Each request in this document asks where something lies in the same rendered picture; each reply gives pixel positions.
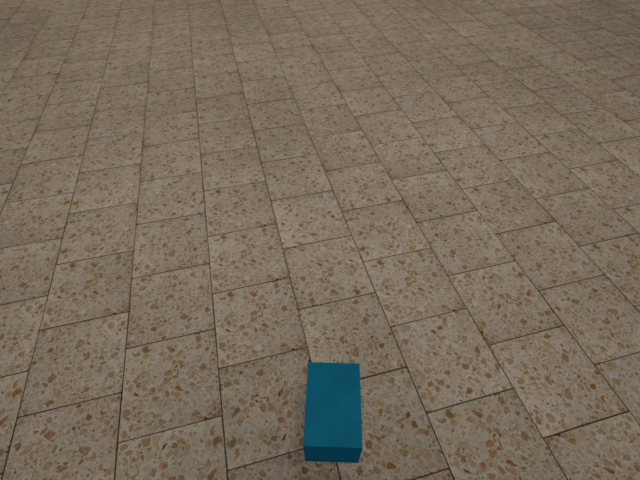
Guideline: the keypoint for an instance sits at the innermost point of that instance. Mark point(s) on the carton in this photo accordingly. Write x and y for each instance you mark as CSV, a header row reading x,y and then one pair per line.
x,y
333,427

